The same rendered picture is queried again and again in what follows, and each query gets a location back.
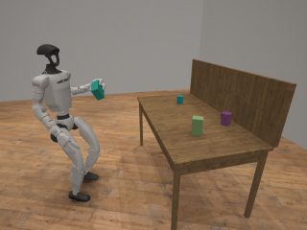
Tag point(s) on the right robot upper arm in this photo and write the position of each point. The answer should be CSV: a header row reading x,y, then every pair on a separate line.
x,y
39,84

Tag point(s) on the robot left hand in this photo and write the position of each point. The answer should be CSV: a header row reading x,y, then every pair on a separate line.
x,y
100,82

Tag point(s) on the right robot forearm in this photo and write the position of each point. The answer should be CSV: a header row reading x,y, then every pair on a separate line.
x,y
47,121

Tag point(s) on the right robot shin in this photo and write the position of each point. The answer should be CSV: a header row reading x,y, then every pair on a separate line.
x,y
76,177

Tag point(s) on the left robot upper arm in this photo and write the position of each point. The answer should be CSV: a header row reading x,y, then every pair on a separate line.
x,y
68,74

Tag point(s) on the robot right hand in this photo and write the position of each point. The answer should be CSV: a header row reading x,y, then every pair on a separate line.
x,y
63,139

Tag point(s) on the robot left thigh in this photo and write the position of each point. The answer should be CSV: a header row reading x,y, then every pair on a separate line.
x,y
88,135

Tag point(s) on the table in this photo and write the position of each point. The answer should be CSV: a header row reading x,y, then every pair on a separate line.
x,y
259,107

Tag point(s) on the sponge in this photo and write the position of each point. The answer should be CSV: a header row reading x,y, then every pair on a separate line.
x,y
97,90

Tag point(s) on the left robot forearm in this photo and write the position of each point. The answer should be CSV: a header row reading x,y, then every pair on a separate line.
x,y
80,89

